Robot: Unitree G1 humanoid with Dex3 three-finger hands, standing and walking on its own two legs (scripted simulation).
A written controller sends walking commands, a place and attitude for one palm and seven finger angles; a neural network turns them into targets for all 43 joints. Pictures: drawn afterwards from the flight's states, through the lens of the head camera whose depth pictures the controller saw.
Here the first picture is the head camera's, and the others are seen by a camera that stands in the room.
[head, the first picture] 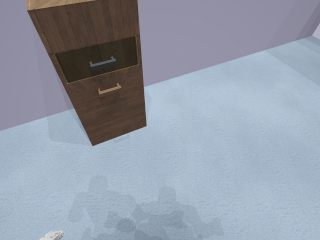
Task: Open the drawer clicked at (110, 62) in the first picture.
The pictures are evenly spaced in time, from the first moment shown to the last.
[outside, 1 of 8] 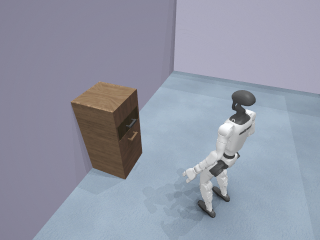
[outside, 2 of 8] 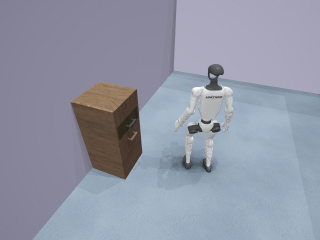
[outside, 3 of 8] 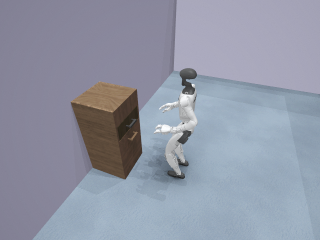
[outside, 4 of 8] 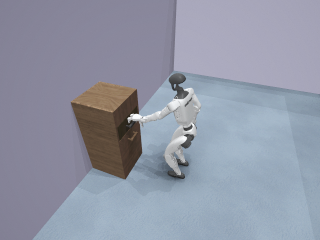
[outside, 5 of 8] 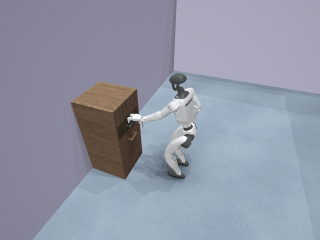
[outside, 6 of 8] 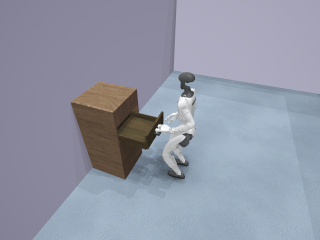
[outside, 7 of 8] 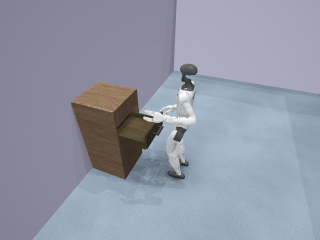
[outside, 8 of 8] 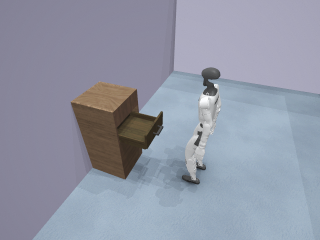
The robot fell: no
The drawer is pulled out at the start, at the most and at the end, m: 0.00 0.30 0.29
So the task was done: yes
